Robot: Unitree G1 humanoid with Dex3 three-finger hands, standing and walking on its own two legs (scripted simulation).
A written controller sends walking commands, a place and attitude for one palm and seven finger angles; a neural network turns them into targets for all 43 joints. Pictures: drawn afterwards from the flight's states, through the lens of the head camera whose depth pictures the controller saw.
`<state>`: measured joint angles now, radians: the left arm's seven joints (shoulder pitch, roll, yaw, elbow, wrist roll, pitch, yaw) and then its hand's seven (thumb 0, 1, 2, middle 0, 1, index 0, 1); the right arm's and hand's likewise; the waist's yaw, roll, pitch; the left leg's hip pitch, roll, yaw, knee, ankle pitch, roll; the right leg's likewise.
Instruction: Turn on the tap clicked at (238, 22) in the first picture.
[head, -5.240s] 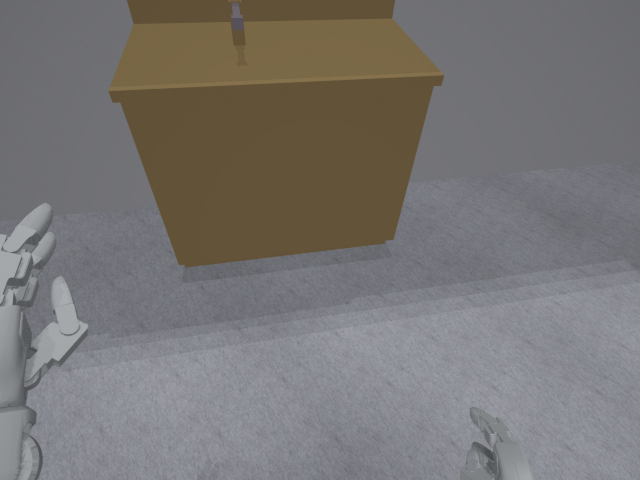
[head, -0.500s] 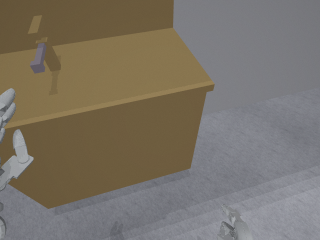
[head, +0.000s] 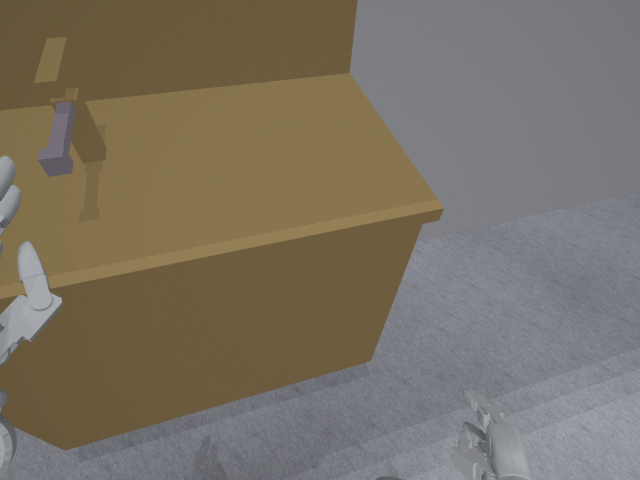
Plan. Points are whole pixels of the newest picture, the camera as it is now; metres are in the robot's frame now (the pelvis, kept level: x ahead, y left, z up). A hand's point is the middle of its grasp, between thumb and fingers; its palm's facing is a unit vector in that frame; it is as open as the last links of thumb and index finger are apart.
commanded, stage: come to a stop and stand still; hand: left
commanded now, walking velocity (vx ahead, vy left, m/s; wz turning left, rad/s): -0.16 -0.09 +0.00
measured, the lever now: (56, 161) +0.46 +0.38 +0.13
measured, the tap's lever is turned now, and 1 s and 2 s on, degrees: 0 0 0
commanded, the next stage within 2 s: look again from close up in 1.14 s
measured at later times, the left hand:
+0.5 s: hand (76, 349) +0.19 +0.21 +0.17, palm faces +0.40 -0.81 -0.43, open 7.4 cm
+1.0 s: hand (34, 421) +0.14 +0.23 +0.16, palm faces +0.40 -0.83 -0.39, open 7.4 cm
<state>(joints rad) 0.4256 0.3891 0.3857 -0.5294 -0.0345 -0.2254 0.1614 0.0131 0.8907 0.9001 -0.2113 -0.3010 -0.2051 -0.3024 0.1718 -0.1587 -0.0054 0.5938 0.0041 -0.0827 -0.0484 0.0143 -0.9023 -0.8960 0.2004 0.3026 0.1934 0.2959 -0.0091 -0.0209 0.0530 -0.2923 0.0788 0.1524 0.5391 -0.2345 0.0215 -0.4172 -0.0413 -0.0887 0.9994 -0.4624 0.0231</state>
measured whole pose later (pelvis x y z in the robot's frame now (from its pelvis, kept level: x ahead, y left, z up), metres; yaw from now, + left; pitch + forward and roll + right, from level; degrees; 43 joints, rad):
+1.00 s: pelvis -0.08 -0.01 +0.00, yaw +0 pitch -3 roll -1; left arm 0.46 0.35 0.33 -0.46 -0.03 -0.17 0.16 0.01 0.89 0.90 -0.21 -0.30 -0.21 -0.30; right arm 0.23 -0.19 0.03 0.63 -0.01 -0.06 -0.07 0.02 -0.90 -0.90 0.21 0.30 0.20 0.30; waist 0.00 0.02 0.05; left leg -0.28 0.05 0.06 0.52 -0.20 0.00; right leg -0.31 0.01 -0.07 0.49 -0.21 -0.01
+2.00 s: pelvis +0.00 +0.02 -0.01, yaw -1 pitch -1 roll -1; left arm 0.39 0.36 0.37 -0.40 -0.03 -0.23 0.09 0.01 0.89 0.90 -0.21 -0.30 -0.20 -0.30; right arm 0.23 -0.19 0.02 0.58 0.00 -0.15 -0.02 0.02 -0.90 -0.90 0.21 0.30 0.20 0.30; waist 0.01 -0.03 0.03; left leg -0.22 -0.03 0.06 0.61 -0.38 0.06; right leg -0.29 0.00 0.03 0.63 -0.29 0.00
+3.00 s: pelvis +0.13 +0.06 +0.00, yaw -1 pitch -1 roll -1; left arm 0.45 0.39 0.37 -0.53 -0.05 -0.18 0.14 0.01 0.89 0.90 -0.21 -0.30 -0.21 -0.30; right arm 0.17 -0.18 0.02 0.54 0.00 -0.09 -0.04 0.01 -0.90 -0.90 0.20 0.30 0.20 0.30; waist 0.00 0.00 0.04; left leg -0.20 -0.01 0.05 0.52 -0.30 0.04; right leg -0.22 0.03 -0.08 0.46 -0.22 -0.05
